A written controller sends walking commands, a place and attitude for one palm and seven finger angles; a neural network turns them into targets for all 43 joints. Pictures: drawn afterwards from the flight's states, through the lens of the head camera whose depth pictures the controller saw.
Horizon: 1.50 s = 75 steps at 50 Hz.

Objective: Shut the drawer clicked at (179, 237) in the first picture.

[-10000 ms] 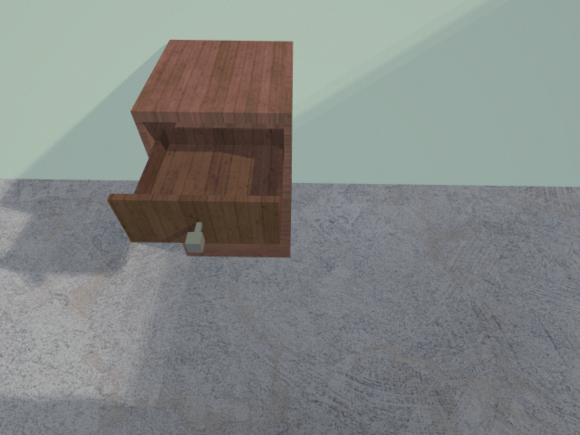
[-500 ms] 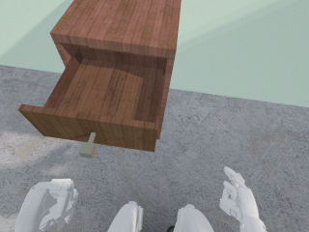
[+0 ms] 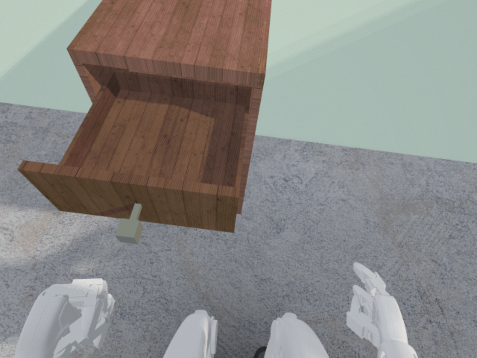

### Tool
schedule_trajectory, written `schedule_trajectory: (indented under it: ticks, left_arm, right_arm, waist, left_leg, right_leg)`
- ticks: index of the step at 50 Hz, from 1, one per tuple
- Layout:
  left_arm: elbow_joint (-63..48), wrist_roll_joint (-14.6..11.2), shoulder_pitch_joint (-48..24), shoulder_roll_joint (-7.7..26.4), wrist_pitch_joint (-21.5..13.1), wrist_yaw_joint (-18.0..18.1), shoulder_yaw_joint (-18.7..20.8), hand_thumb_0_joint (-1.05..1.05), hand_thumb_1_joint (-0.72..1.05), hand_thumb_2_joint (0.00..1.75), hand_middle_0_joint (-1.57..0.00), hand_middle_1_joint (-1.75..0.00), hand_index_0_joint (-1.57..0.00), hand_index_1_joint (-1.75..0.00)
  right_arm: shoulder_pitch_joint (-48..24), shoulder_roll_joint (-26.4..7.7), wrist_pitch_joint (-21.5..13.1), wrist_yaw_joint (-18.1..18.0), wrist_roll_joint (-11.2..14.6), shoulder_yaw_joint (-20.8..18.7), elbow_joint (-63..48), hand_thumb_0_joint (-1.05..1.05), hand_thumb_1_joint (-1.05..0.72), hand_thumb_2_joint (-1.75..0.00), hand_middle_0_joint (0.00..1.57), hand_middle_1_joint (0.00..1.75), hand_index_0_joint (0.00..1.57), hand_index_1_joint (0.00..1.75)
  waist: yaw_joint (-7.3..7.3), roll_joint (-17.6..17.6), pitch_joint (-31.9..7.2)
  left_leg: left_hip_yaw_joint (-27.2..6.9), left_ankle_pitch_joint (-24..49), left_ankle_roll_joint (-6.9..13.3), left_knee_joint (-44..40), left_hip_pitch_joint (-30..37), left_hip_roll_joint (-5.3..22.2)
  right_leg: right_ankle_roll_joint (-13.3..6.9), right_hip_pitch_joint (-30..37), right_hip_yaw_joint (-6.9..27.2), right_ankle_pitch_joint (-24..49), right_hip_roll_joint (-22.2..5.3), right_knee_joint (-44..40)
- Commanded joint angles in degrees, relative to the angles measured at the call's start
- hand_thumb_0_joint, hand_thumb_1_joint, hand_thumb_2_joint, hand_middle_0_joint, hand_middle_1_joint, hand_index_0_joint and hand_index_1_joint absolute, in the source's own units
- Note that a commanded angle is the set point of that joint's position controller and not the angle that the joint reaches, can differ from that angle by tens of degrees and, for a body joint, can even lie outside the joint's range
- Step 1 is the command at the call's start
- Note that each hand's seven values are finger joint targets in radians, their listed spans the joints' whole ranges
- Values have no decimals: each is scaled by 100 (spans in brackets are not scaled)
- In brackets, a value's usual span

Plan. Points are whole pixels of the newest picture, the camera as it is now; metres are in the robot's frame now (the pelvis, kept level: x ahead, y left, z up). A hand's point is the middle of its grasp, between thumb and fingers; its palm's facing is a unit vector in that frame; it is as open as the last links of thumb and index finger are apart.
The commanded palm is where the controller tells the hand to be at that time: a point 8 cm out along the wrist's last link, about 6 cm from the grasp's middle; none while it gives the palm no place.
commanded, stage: bring the fist close to the handle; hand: left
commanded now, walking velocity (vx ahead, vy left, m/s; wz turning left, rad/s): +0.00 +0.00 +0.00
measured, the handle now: (132, 222) +0.35 +0.23 -0.06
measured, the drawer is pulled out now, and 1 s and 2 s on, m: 0.29 0.29 0.29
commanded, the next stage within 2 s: push the drawer shut in 1.34 s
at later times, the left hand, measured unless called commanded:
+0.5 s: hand (126, 294) +0.21 +0.19 -0.02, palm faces -0.05 -1.00 -0.06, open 3.3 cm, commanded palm +0.19 +0.25 -0.02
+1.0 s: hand (142, 278) +0.25 +0.19 -0.06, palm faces -0.07 -1.00 -0.06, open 3.3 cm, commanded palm +0.23 +0.24 -0.06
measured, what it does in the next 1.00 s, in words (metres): lowers itself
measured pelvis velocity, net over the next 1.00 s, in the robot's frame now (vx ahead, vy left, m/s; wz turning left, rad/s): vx -0.01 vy -0.01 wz -0.02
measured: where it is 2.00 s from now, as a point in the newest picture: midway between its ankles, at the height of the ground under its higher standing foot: outside the picture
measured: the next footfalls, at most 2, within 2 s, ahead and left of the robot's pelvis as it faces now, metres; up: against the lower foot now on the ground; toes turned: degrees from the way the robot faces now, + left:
none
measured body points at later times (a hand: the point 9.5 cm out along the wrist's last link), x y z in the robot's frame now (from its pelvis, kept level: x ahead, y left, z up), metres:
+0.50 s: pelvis -0.01 -0.01 -0.03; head +0.11 +0.02 +0.40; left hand +0.21 +0.25 -0.01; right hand +0.20 -0.24 -0.11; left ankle +0.02 +0.07 -0.61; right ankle +0.05 -0.10 -0.61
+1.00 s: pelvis -0.01 -0.01 -0.07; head +0.13 +0.02 +0.35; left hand +0.25 +0.24 -0.06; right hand +0.19 -0.25 -0.16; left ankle +0.02 +0.07 -0.61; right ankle +0.05 -0.10 -0.61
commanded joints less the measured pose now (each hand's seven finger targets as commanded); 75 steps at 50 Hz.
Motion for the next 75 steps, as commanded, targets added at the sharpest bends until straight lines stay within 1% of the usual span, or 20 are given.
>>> schedule_trajectory:
  ticks: [1, 5, 7, 14, 20, 26, 30, 34, 37, 41, 45, 47, 48, 53, 54, 60, 62, 65, 72, 75]
  left_arm:
    - [-694, -124, 32, 454, -386, -27, 330, 0, 90, 90, -140, -160, -140, -160]
    - [-628, -112, -371, 604, -470, -48, 387, 0, 90, 90, -140, -160, -140, -160]
    - [-640, -130, -306, 600, -484, -75, 415, 0, 90, 90, -140, -160, -140, -160]
    - [-462, -147, -489, 658, -375, -65, 539, 0, 90, 90, -140, -160, -140, -160]
    - [-244, -139, -902, 598, -441, -1, 432, 0, 90, 90, -140, -160, -140, -160]
    - [-208, -150, -1215, 685, -558, -47, 453, 0, 90, 90, -140, -160, -140, -160]
    - [33, -139, -1472, 741, -548, -15, 495, 0, 90, 90, -140, -160, -140, -160]
    - [-53, -130, -1702, 684, -601, 15, 383, 0, 90, 90, -140, -160, -140, -160]
    - [210, -132, -1878, 843, -563, -10, 579, 0, 90, 90, -140, -160, -140, -160]
    - [311, -165, -2032, 920, -559, -57, 689, 0, 90, 90, -140, -160, -140, -160]
    - [380, -170, -2225, 743, -542, -90, 453, 0, 90, 90, -140, -160, -140, -160]
    - [527, -159, -2402, 837, -546, -79, 517, 0, 90, 90, -140, -160, -140, -160]
    - [468, -155, -2463, 927, -553, -63, 601, 0, 90, 90, -140, -160, -140, -160]
    - [181, -172, -2339, 966, -465, -11, 653, 0, 90, 90, -140, -160, -140, -160]
    - [183, -172, -2256, 980, -435, 12, 695, 0, 90, 90, -140, -160, -140, -160]
    - [317, -127, -2568, 952, -351, 53, 595, 0, 90, 90, -140, -160, -140, -160]
    - [317, -157, -2416, 937, -374, 38, 627, 0, 90, 90, -140, -160, -140, -160]
    - [378, -170, -2520, 963, -376, 13, 626, 0, 90, 90, -140, -160, -140, -160]
    - [331, -203, -2397, 1026, -389, -50, 708, 0, 90, 90, -140, -160, -140, -160]
    - [334, -171, -2707, 986, -411, -10, 603, 0, 90, 90, -140, -160, -140, -160]
  right_arm:
    - [-299, -849, -347, -80, 34, -328, -825, 0, -90, -90, 20, 30, 20, 30]
    - [-277, -907, -368, -93, 7, -302, -797, 0, -90, -90, 20, 30, 20, 30]
    - [-266, -908, -368, -76, -6, -303, -816, 0, -90, -90, 20, 30, 20, 30]
    - [-285, -936, -250, -56, -3, -333, -759, 0, -90, -90, 20, 30, 20, 30]
    - [-318, -979, -191, -42, -33, -306, -712, 0, -90, -90, 20, 30, 20, 30]
    - [-290, -1046, -156, -10, -44, -310, -680, 0, -90, -90, 20, 30, 20, 30]
    - [-295, -1077, -92, -7, -41, -301, -649, 0, -90, -90, 20, 30, 20, 30]
    - [-268, -1120, -89, 25, -57, -296, -668, 0, -90, -90, 20, 30, 20, 30]
    - [-263, -1148, -14, 26, -48, -295, -633, 0, -90, -90, 20, 30, 20, 30]
    - [-271, -1161, 25, 40, -46, -276, -616, 0, -90, -90, 20, 30, 20, 30]
    - [-278, -1186, 44, 65, -43, -271, -617, 0, -90, -90, 20, 30, 20, 30]
    - [-262, -1221, 71, 78, -51, -265, -586, 0, -90, -90, 20, 30, 20, 30]
    - [-248, -1241, 84, 73, -46, -263, -616, 0, -90, -90, 20, 30, 20, 30]
    - [-230, -1207, 150, 82, -22, -261, -681, 0, -90, -90, 20, 30, 20, 30]
    - [-229, -1197, 174, 85, -15, -264, -688, 0, -90, -90, 20, 30, 20, 30]
    - [-241, -1209, 219, 39, -11, -226, -631, 0, -90, -90, 20, 30, 20, 30]
    - [-214, -1209, 206, 48, -18, -240, -629, 0, -90, -90, 20, 30, 20, 30]
    - [-212, -1212, 208, 37, -14, -228, -616, 0, -90, -90, 20, 30, 20, 30]
    - [-204, -1241, 207, 38, -7, -245, -631, 0, -90, -90, 20, 30, 20, 30]
    - [-196, -1258, 206, 28, -25, -225, -603, 0, -90, -90, 20, 30, 20, 30]
  waist:
    - [-89, 260, -924]
    - [-100, 292, -1111]
    - [-11, 439, -1315]
    - [13, 353, -1572]
    - [-72, 288, -1599]
    - [-56, 384, -1923]
    - [-116, 262, -1806]
    - [-98, 430, -2102]
    - [-110, 198, -2115]
    - [-22, 454, -2228]
    - [-134, 375, -2310]
    - [-147, 333, -2179]
    - [-123, 207, -2244]
    - [-43, 340, -2544]
    - [-14, 345, -2515]
    - [-170, 260, -2282]
    - [-96, 350, -2384]
    - [-159, 215, -2329]
    - [-75, 418, -2415]
    - [-194, 411, -2336]
  left_leg:
    - [-649, 1196, -336, -1274, 514, -37]
    - [-679, 1169, -321, -1131, 421, -33]
    - [-646, 1348, -337, -1096, 456, -43]
    - [-620, 1681, -325, -883, 328, -32]
    - [-656, 1533, -302, -705, 68, -29]
    - [-636, 1579, -287, -478, -60, -38]
    - [-642, 1406, -256, -341, -353, -41]
    - [-641, 1456, -268, -233, -276, -49]
    - [-623, 1400, -240, -100, -552, -51]
    - [-615, 1451, -259, -26, -584, -58]
    - [-651, 1583, -243, 94, -563, -44]
    - [-638, 1309, -240, 152, -792, -63]
    - [-629, 1227, -219, 177, -886, -61]
    - [-604, 1384, -216, 139, -754, -68]
    - [-603, 1376, -220, 122, -767, -66]
    - [-626, 1167, -188, 188, -955, -59]
    - [-605, 1230, -209, 149, -840, -68]
    - [-612, 1255, -186, 183, -914, -63]
    - [-624, 1429, -231, 110, -680, -64]
    - [-678, 1443, -223, 131, -643, -50]
  right_leg:
    - [39, 805, 694, -5, 204, -853]
    - [27, 659, 720, 2, 207, -689]
    - [12, 743, 748, 136, 184, -613]
    - [26, 691, 739, 438, 188, -386]
    - [27, 386, 728, 316, 197, -174]
    - [26, 257, 774, 366, 172, 42]
    - [31, 65, 813, 233, 180, 131]
    - [30, -57, 818, 295, 156, 271]
    - [39, -16, 868, 284, 166, 331]
    - [11, -136, 879, 295, 161, 460]
    - [29, -348, 825, 415, 169, 594]
    - [32, -421, 878, 203, 157, 592]
    - [38, -322, 923, 128, 151, 577]
    - [43, -106, 959, 266, 146, 548]
    - [41, -65, 970, 249, 153, 521]
    - [54, -275, 957, 98, 159, 508]
    - [51, -217, 941, 149, 149, 512]
    - [56, -216, 943, 180, 163, 499]
    - [44, -244, 885, 322, 161, 544]
    - [48, -476, 814, 334, 175, 613]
